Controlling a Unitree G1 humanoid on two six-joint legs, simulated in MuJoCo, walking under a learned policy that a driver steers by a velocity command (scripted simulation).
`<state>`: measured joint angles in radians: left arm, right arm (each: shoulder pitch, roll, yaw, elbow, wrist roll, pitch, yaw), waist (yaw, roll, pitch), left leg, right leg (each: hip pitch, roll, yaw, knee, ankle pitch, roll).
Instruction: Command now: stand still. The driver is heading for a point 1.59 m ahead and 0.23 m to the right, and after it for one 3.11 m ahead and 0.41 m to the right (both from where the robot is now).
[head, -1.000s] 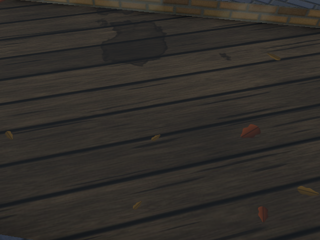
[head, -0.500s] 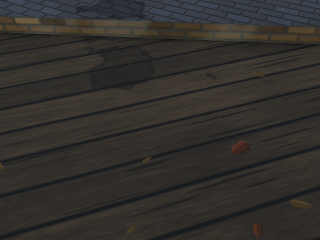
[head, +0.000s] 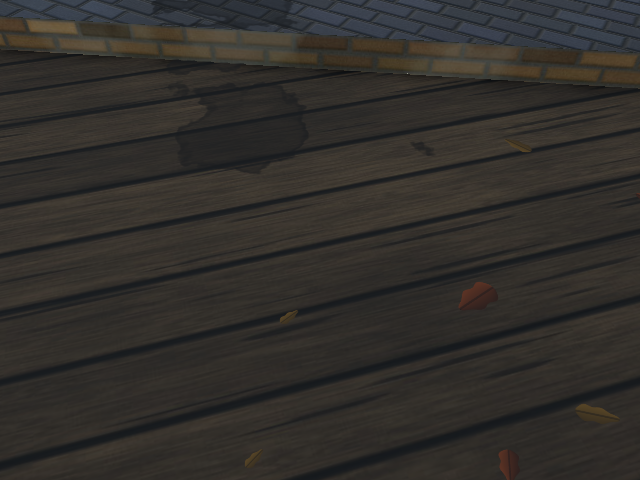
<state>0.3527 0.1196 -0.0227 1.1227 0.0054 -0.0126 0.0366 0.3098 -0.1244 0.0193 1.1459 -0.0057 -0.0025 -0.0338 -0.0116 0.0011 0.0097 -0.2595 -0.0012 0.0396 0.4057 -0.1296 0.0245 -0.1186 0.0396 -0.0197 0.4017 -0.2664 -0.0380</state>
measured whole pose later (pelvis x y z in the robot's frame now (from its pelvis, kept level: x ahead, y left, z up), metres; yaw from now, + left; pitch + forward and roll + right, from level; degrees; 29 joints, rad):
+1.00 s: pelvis +0.25 +0.04 -0.01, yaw -1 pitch +1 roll +1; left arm 0.08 0.22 0.06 0.94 0.04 -0.02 -0.05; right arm 0.54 -0.15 -0.03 1.10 -0.03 -0.11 -0.01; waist -0.07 -0.03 0.02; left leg 0.10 -0.06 0.08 0.23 -0.35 0.06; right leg -0.65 -0.07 -0.03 0.87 -0.01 -0.06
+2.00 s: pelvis +0.87 +0.00 -0.15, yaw +0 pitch +0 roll +0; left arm 0.15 0.21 0.06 0.95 0.03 -0.03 -0.03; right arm 0.42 -0.18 -0.05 1.07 -0.01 -0.09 0.00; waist -0.03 -0.03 0.03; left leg -0.05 -0.06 0.10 0.25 -0.21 0.08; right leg -0.60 -0.10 -0.01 0.90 -0.14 -0.02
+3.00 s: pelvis +1.42 -0.03 -0.16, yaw -9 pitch +0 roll +0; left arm 0.29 0.23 0.07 0.97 0.02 -0.03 -0.01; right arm 0.24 -0.21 -0.06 0.95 -0.02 -0.10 -0.01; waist 0.02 -0.04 0.05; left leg -0.20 -0.01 0.18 0.38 -0.18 0.08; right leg -0.48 -0.05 0.00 1.14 -0.28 -0.09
